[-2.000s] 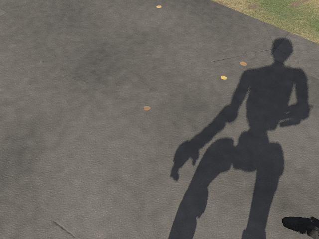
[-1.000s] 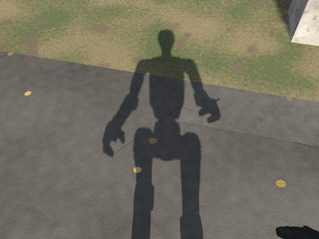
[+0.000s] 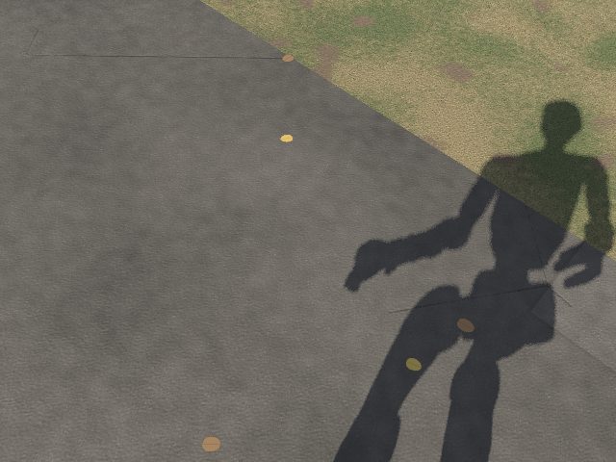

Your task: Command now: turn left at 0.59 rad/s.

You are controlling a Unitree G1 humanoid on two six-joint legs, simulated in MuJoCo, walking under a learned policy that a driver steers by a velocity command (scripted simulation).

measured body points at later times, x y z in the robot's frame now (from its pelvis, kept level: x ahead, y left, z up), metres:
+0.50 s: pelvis +0.04 -0.01 +0.01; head +0.05 -0.02 +0.46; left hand +0.04 +0.28 -0.10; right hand +0.26 -0.24 -0.09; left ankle +0.04 +0.14 -0.70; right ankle +0.03 -0.14 -0.74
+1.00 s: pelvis +0.22 +0.08 -0.01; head +0.25 +0.09 +0.44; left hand +0.39 +0.34 -0.10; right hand +0.26 -0.20 -0.12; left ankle +0.07 +0.14 -0.74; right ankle +0.44 -0.03 -0.69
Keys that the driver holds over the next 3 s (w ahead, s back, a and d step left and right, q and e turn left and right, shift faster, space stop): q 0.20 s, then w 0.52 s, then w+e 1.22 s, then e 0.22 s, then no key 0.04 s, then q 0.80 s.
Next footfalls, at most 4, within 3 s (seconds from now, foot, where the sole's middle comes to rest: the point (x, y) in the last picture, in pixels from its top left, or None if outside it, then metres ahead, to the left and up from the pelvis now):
0.22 right None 0.07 -0.13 -0.78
0.62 left None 0.11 0.15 -0.78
1.12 right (297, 438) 0.49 0.01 -0.78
1.60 left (219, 318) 0.77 0.20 -0.78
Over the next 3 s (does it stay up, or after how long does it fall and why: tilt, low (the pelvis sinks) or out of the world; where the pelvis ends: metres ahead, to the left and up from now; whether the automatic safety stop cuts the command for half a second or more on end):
stays up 0.94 -0.07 -0.01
